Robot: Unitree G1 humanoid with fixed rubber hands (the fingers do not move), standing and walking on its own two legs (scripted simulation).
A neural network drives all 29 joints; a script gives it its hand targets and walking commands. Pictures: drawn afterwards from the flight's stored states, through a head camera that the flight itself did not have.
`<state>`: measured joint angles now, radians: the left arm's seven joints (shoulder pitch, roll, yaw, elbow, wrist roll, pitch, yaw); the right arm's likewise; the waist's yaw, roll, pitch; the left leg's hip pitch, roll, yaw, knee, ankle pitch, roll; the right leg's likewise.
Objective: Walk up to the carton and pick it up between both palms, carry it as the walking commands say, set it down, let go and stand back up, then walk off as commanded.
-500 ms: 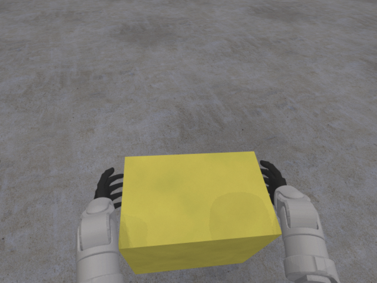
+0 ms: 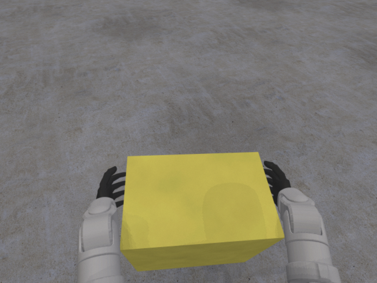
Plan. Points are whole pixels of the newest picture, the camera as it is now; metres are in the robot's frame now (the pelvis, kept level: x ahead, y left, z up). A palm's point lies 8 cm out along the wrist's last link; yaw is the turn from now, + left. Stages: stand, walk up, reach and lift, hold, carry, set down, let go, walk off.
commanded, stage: reach and lift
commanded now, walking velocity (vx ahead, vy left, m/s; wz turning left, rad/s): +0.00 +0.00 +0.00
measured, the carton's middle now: (193, 216) +0.28 +0.01 -0.05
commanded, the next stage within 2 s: hold in 1.10 s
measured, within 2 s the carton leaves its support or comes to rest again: neither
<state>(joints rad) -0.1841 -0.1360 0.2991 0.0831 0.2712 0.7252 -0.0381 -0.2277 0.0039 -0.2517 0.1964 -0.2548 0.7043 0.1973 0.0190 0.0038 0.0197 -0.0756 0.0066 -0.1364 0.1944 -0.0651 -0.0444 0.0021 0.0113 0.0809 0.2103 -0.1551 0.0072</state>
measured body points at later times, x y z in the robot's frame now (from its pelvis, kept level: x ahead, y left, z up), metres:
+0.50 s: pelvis +0.01 +0.01 +0.00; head -0.01 +0.01 +0.45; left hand +0.30 +0.18 +0.03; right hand +0.29 -0.20 +0.03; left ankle +0.03 +0.15 -0.75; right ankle -0.02 -0.13 -0.75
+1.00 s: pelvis +0.01 +0.01 +0.00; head -0.01 +0.02 +0.45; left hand +0.30 +0.19 +0.03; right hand +0.29 -0.19 +0.03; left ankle +0.03 +0.15 -0.75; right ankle -0.02 -0.13 -0.75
